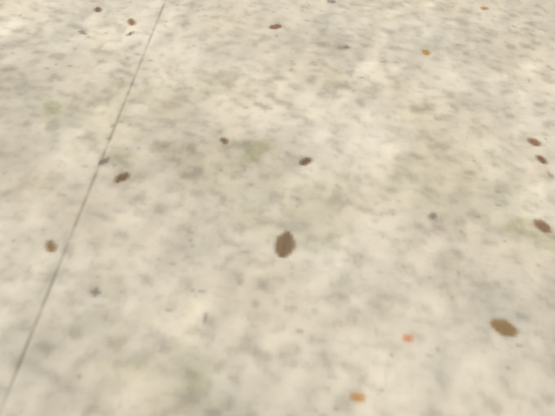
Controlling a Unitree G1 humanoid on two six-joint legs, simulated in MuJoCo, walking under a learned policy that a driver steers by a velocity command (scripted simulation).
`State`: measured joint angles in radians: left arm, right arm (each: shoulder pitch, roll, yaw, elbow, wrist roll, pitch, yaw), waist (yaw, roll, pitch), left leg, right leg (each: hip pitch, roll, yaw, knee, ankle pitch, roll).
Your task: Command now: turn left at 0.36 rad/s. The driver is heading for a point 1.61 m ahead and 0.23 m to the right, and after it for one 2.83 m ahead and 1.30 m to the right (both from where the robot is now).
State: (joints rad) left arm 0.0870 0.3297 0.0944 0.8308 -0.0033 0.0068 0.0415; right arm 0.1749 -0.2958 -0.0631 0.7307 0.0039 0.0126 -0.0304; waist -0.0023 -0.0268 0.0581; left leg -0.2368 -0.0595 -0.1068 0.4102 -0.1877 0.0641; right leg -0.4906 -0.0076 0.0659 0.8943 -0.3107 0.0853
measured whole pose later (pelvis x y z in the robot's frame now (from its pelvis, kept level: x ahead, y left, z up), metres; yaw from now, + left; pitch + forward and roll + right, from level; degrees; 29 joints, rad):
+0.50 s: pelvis +0.03 -0.04 -0.01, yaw +3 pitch -1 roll +0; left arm 0.12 0.26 0.02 0.90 0.01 -0.03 0.00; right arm 0.19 -0.29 -0.04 0.84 -0.01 0.02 -0.02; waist 0.00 0.00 0.04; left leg -0.18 -0.05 -0.13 0.48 -0.28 0.00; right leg -0.19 0.01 0.02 0.49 -0.27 -0.01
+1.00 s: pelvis +0.03 -0.05 -0.01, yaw +3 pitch -2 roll +0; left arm 0.16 0.27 0.00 1.03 0.00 -0.02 0.01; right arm 0.21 -0.26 -0.03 1.00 -0.01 0.01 -0.04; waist 0.01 0.00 0.05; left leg -0.16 -0.03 -0.12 0.46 -0.26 -0.02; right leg -0.17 0.03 0.02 0.47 -0.26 -0.02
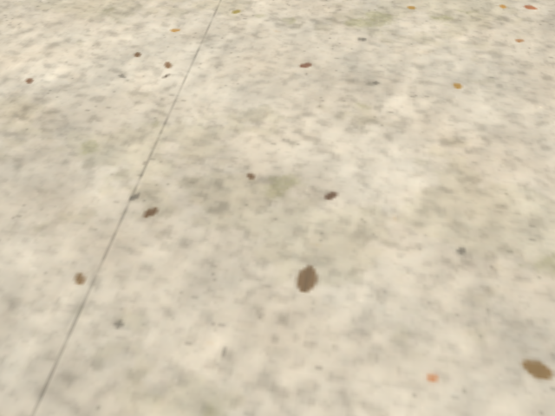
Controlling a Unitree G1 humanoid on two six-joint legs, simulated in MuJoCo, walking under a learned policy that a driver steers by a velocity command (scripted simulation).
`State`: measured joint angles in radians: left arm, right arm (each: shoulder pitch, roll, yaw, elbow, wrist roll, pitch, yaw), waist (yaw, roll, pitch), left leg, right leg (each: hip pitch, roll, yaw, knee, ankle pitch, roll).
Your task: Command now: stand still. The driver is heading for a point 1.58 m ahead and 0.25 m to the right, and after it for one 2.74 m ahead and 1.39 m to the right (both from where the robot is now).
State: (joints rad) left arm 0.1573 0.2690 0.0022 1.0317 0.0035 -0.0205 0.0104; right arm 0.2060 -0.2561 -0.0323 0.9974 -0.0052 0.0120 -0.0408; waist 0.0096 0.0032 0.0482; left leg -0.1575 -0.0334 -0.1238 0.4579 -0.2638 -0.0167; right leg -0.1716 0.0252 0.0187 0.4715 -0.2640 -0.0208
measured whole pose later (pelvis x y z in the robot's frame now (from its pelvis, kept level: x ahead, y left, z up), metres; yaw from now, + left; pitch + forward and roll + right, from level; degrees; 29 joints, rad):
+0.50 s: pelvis +0.00 -0.01 +0.00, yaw +0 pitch -1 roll +0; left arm 0.21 0.25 -0.01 1.05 0.00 -0.02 0.02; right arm 0.24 -0.23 -0.02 1.08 0.00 0.00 -0.05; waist 0.01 0.00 0.04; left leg -0.17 -0.02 -0.12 0.45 -0.26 -0.03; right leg -0.19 0.04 0.02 0.47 -0.25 -0.04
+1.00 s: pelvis +0.11 +0.05 +0.01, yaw +0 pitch +1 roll -1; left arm 0.21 0.30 0.04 0.94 -0.02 -0.09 -0.01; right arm 0.43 -0.20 -0.02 1.07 0.00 -0.10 0.01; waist -0.04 -0.04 -0.02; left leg -0.04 -0.03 0.02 0.28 -0.26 0.05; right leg -0.57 -0.08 0.00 1.03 -0.19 -0.05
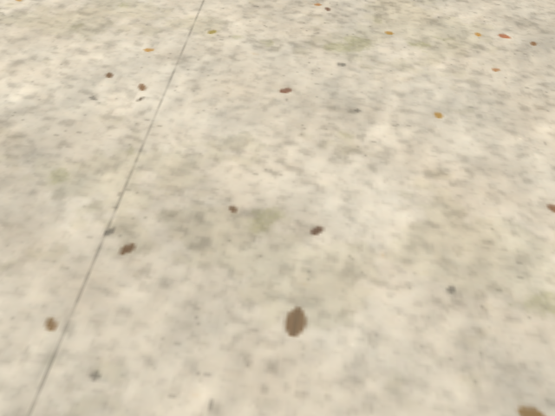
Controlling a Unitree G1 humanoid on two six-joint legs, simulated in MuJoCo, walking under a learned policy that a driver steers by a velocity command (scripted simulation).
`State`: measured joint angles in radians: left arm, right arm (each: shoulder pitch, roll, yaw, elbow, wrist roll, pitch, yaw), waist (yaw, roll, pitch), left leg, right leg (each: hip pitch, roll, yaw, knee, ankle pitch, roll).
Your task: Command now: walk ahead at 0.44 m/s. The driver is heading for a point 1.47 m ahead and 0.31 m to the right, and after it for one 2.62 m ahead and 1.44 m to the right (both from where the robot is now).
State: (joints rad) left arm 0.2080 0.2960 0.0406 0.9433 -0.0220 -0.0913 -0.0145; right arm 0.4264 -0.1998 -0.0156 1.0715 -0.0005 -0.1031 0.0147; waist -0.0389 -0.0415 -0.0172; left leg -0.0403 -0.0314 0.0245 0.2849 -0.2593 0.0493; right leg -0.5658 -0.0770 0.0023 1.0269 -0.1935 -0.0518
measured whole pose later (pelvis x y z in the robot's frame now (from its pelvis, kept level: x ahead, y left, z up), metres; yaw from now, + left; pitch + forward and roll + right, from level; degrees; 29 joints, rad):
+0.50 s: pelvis +0.28 -0.06 +0.00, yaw +0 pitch +0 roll -1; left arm 0.27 0.25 0.05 0.96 0.00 -0.10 -0.04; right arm 0.22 -0.27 -0.05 0.92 0.02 -0.09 -0.02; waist 0.03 0.04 0.03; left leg -0.58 0.12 -0.04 1.11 -0.26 0.04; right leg -0.18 0.08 -0.07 0.31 -0.14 -0.08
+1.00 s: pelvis +0.58 +0.02 +0.00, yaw -1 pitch +1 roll +0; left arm 0.25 0.28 0.06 0.95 -0.03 -0.08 0.00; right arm 0.23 -0.24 -0.05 0.90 -0.01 -0.10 0.03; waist -0.01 -0.04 0.03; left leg -0.24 -0.04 0.08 0.37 -0.14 0.06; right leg -0.52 -0.09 0.03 1.13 -0.30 -0.05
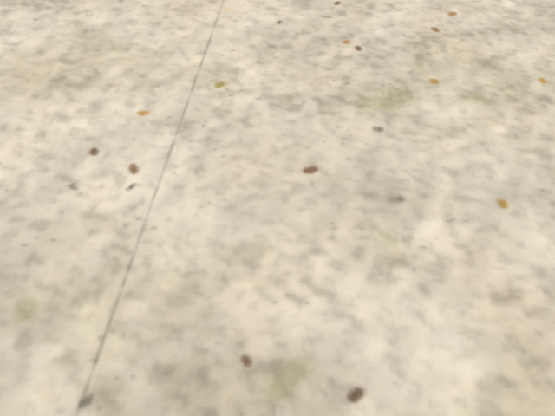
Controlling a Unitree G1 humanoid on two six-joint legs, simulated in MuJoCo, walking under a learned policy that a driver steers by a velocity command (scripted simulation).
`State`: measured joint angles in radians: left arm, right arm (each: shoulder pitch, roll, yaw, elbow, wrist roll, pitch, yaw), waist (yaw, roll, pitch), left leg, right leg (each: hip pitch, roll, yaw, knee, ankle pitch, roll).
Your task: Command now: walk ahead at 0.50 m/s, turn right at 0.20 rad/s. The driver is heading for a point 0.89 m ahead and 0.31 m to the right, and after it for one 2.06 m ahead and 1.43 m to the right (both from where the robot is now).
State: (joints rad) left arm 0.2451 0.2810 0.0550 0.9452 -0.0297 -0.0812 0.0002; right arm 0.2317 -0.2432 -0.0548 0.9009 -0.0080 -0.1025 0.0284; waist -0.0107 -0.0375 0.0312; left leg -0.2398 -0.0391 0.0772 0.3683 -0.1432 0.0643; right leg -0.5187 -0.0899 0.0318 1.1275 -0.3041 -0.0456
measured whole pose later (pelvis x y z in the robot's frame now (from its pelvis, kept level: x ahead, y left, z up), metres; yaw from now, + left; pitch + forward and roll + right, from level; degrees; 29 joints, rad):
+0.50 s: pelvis +0.28 -0.08 -0.01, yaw -16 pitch +2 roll +0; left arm 0.19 0.27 0.08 0.80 -0.02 -0.06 -0.04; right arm 0.21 -0.27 -0.05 0.86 0.01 -0.12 -0.01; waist 0.01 0.01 0.05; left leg -0.39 0.05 -0.03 1.22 -0.39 0.01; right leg -0.37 0.09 -0.02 0.51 -0.16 -0.10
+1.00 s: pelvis +0.57 -0.12 -0.01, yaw -31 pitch +2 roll +1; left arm 0.31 0.29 0.07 0.77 -0.02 -0.04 0.01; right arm 0.19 -0.26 -0.06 0.78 -0.01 -0.12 0.02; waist 0.00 -0.04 0.01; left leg -0.32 -0.04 0.02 0.46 -0.17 0.03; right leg -0.43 0.02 0.09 1.16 -0.39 -0.03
